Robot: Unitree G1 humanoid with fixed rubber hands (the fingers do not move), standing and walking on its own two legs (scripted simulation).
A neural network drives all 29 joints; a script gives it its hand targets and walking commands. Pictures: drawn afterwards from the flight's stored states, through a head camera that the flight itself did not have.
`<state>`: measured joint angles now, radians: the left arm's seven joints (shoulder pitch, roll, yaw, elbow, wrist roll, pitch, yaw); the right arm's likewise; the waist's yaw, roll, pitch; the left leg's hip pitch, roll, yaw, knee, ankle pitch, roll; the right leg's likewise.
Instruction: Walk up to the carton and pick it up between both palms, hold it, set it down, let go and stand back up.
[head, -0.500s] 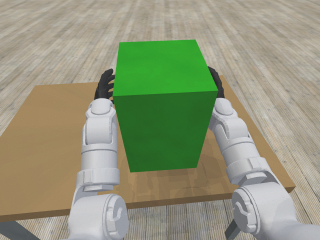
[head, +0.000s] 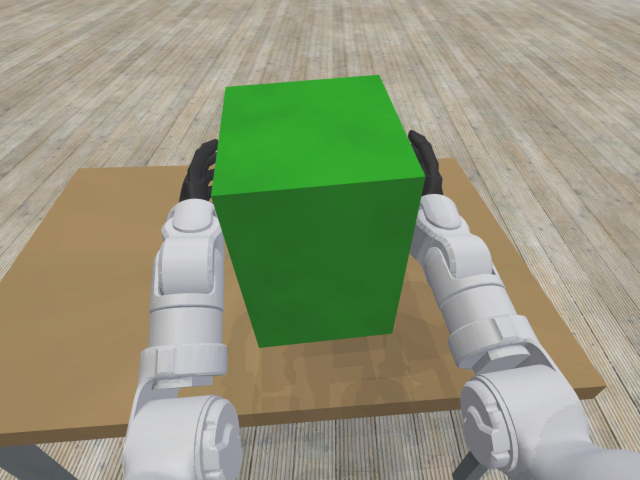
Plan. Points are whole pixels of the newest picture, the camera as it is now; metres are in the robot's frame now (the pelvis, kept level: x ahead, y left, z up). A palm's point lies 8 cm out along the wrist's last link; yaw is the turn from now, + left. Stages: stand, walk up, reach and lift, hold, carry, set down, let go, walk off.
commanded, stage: reach and lift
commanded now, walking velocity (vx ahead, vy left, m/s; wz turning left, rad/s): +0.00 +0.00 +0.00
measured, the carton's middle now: (315, 219) +0.38 -0.02 +0.17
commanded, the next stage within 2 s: hold in 0.36 s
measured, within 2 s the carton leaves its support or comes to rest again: neither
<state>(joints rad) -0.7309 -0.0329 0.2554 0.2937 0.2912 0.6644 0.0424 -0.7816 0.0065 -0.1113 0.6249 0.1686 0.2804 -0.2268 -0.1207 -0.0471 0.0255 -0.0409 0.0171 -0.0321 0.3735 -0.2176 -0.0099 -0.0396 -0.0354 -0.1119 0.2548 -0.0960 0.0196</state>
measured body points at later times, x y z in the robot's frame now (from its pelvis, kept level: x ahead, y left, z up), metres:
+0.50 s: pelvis -0.02 -0.02 +0.00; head -0.07 -0.02 +0.45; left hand +0.38 +0.11 +0.22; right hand +0.37 -0.17 +0.21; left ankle +0.00 +0.12 -0.75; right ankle +0.03 -0.13 -0.75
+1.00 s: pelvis +0.00 -0.01 +0.00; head -0.06 +0.00 +0.45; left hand +0.39 +0.11 +0.23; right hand +0.38 -0.16 +0.24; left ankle +0.00 +0.12 -0.75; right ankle +0.03 -0.13 -0.75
